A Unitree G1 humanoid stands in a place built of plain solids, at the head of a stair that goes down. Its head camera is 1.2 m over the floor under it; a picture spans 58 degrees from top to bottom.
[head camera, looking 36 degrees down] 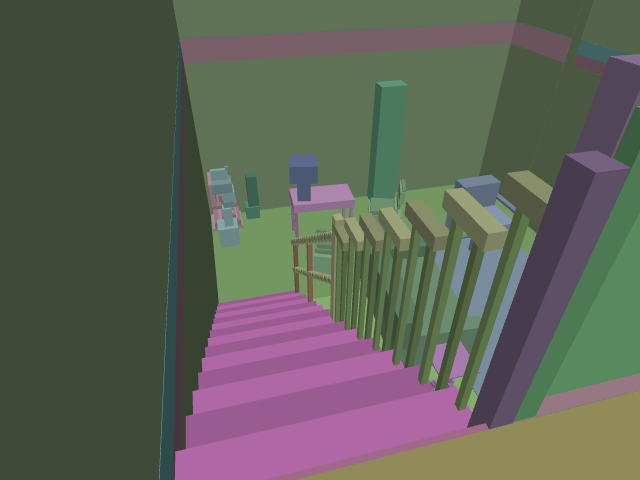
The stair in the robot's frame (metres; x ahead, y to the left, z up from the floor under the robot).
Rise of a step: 0.18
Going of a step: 0.25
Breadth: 1.01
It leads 14 degrees to the left of straight ahead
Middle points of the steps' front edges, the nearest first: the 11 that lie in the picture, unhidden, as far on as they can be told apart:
0.62 -0.08 0.00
0.86 -0.02 -0.18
1.10 0.04 -0.37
1.34 0.10 -0.55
1.58 0.17 -0.74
1.82 0.23 -0.92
2.06 0.29 -1.10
2.31 0.35 -1.29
2.55 0.41 -1.47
2.79 0.47 -1.66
3.03 0.53 -1.84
